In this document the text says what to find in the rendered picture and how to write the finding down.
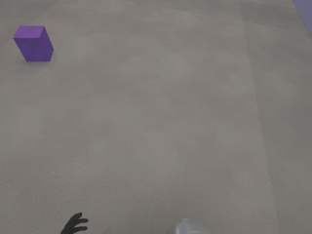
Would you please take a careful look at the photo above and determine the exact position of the right robot thigh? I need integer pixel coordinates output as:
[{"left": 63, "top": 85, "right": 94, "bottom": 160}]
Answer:
[{"left": 175, "top": 219, "right": 211, "bottom": 234}]

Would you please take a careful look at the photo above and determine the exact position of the left robot hand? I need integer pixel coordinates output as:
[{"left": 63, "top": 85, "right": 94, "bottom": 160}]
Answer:
[{"left": 60, "top": 213, "right": 89, "bottom": 234}]

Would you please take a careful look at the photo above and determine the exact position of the carton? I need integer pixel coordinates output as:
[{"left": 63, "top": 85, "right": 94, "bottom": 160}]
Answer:
[{"left": 13, "top": 25, "right": 54, "bottom": 62}]

